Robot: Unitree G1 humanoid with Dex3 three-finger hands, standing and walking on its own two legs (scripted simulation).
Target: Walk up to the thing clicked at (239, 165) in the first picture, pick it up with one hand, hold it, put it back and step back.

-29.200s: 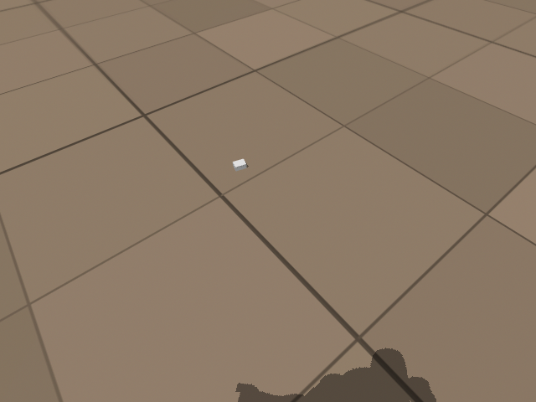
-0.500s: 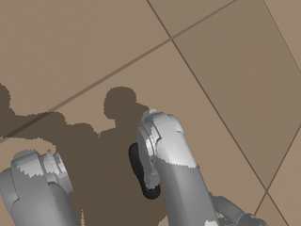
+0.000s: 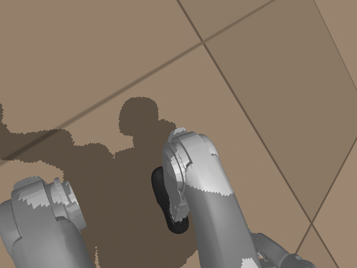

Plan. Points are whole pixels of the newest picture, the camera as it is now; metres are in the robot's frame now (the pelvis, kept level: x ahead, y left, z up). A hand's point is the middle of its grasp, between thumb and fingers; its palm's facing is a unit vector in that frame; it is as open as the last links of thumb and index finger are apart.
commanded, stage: withdraw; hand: left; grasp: from above
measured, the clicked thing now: out of the picture +0.44 +0.30 -0.29
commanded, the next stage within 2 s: home in 0.92 s
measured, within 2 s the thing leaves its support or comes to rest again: neither
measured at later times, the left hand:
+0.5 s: hand out of the picture +0.45 +0.33 -0.10, palm faces -0.40 -0.09 -0.91, open 12.8 cm
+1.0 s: hand out of the picture +0.43 +0.32 -0.15, palm faces -0.39 -0.09 -0.92, open 12.3 cm
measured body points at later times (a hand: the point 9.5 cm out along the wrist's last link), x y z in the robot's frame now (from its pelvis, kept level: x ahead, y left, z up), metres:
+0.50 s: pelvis +0.00 +0.00 +0.04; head +0.21 +0.09 +0.43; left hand +0.46 +0.34 -0.05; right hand +0.10 -0.26 -0.06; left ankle +0.06 +0.12 -0.27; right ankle +0.13 -0.15 -0.26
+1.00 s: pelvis -0.01 -0.02 +0.02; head +0.23 +0.08 +0.39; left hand +0.45 +0.32 -0.10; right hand +0.06 -0.31 -0.06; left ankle +0.06 +0.12 -0.27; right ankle +0.13 -0.15 -0.27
